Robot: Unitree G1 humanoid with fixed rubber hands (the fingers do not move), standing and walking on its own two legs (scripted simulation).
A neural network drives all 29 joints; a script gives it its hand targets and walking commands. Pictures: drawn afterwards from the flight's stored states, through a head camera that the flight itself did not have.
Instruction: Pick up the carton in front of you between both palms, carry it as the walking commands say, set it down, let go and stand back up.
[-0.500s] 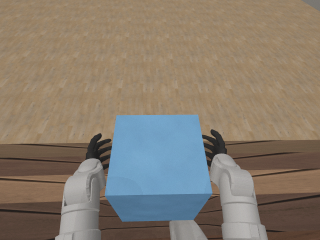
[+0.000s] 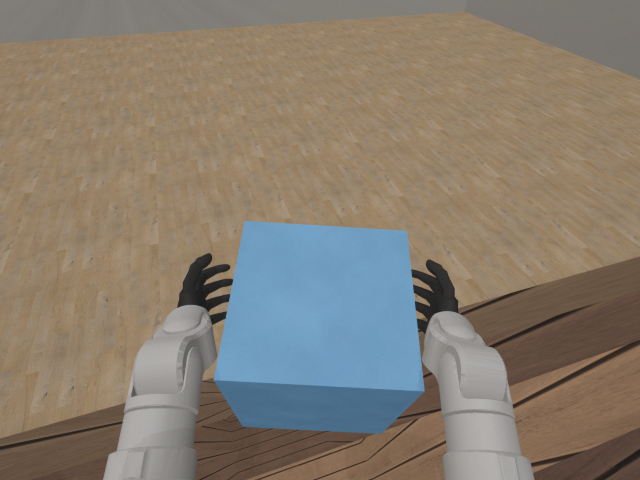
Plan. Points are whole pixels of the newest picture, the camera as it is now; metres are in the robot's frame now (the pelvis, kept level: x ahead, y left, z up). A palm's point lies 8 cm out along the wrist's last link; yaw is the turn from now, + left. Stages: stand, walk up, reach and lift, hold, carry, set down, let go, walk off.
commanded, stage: carry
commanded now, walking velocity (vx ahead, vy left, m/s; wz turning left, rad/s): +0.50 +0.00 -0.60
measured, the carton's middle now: (318, 336) +0.33 -0.01 +0.01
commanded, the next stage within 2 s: none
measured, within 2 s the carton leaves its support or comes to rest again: neither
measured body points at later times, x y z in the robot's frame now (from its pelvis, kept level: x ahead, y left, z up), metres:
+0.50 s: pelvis +0.35 -0.04 -0.19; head +0.32 -0.03 +0.25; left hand +0.69 +0.04 -0.10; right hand +0.64 -0.26 -0.10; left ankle +0.21 +0.12 -0.71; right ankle +0.41 -0.11 -0.90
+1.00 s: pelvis +0.68 -0.06 -0.38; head +0.68 -0.06 +0.07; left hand +1.02 +0.08 -0.31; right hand +0.99 -0.24 -0.31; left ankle +0.67 -0.02 -1.08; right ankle +0.61 -0.18 -0.90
